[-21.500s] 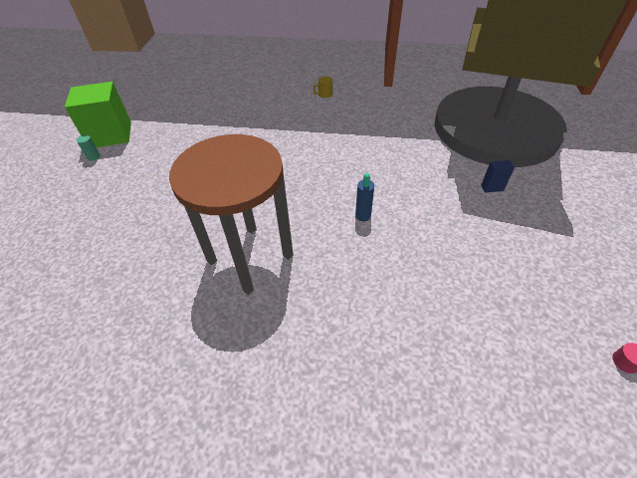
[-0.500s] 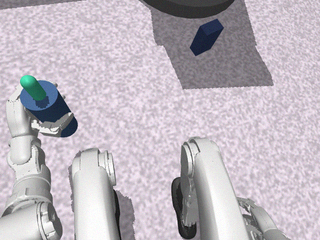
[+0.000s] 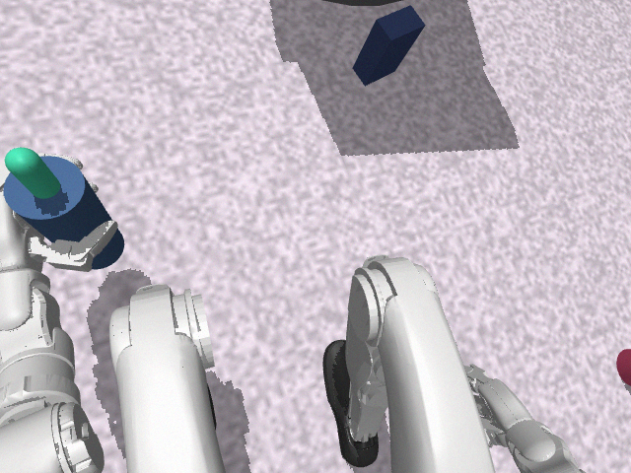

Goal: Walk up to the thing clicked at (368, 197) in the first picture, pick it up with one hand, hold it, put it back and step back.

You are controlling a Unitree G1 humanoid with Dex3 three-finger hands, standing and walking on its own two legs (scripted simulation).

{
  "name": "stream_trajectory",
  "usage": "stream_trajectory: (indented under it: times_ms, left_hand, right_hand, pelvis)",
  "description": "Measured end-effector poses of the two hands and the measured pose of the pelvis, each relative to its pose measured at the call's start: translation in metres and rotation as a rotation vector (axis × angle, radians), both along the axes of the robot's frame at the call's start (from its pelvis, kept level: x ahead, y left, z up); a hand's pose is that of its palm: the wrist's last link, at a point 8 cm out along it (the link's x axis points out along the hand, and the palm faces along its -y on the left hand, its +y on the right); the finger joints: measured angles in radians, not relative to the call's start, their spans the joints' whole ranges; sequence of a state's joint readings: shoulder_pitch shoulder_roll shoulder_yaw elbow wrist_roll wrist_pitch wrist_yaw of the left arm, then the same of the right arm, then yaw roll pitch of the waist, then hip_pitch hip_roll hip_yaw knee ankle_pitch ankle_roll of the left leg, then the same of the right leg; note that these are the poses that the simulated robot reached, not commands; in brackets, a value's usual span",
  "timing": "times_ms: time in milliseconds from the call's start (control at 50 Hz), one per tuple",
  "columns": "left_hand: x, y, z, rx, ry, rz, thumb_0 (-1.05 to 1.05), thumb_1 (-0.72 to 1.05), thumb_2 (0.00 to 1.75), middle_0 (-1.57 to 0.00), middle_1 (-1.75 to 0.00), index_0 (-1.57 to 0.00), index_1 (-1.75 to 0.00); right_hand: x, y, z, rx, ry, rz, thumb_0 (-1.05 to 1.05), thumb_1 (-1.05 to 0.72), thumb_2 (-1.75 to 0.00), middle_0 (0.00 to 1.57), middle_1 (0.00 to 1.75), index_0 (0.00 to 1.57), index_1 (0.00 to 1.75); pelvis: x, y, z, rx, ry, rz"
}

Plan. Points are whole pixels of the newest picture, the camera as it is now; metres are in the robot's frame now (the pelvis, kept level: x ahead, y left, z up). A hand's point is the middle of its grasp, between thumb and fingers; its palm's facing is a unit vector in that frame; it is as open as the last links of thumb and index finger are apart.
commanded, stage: lower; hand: left
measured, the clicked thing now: (67, 211) +0.42 +0.26 -0.08
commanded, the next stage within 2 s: loosen in 1.24 s
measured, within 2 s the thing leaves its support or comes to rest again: rests again in 1.94 s
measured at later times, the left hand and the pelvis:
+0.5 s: hand (91, 224) +0.42 +0.26 -0.15, palm faces +0.18 -0.98 +0.00, open 9.7 cm; pelvis -0.01 +0.01 -0.02, yaw -3 degrees
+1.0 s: hand (100, 227) +0.43 +0.26 -0.18, palm faces +0.20 -0.98 +0.00, open 9.7 cm; pelvis -0.01 +0.02 -0.02, yaw -6 degrees
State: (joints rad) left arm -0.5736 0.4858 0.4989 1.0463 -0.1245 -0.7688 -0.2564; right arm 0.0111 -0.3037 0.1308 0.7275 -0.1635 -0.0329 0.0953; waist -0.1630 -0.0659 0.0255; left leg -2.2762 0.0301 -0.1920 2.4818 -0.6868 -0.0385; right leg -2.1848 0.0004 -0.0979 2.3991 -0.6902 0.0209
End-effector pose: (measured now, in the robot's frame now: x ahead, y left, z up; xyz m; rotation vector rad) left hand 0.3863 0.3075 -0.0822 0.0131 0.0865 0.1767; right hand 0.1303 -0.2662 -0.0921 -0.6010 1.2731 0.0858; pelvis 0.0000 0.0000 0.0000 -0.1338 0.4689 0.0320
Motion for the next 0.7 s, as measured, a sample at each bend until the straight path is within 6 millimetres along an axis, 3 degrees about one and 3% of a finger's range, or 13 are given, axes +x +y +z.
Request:
stream_trajectory:
  times_ms: [200,480,700]
  left_hand:
    - [0.001,0.000,-0.015,-0.005,0.001,0.002,0.00,-0.35,1.13,-0.76,-1.03,-0.74,-1.04]
    - [0.006,-0.003,-0.061,-0.022,0.023,0.004,0.00,-0.36,1.13,-0.76,-1.02,-0.74,-1.03]
    - [0.010,-0.001,-0.081,-0.020,0.022,0.013,0.00,-0.36,1.14,-0.77,-1.01,-0.75,-1.03]
  right_hand:
    - [-0.003,0.002,0.001,-0.021,0.018,0.026,0.01,-0.93,-0.91,0.20,0.30,0.20,0.30]
    - [-0.013,0.002,0.009,-0.089,0.075,0.113,0.00,-0.93,-0.90,0.20,0.30,0.20,0.30]
    - [-0.013,0.004,0.018,-0.144,0.104,0.183,0.00,-0.94,-0.90,0.20,0.30,0.21,0.30]
  pelvis:
    - [-0.001,0.002,-0.006,-0.018,-0.026,-0.008]
    - [-0.005,0.006,-0.017,-0.053,-0.090,-0.030]
    - [-0.007,0.010,-0.021,-0.087,-0.128,-0.042]
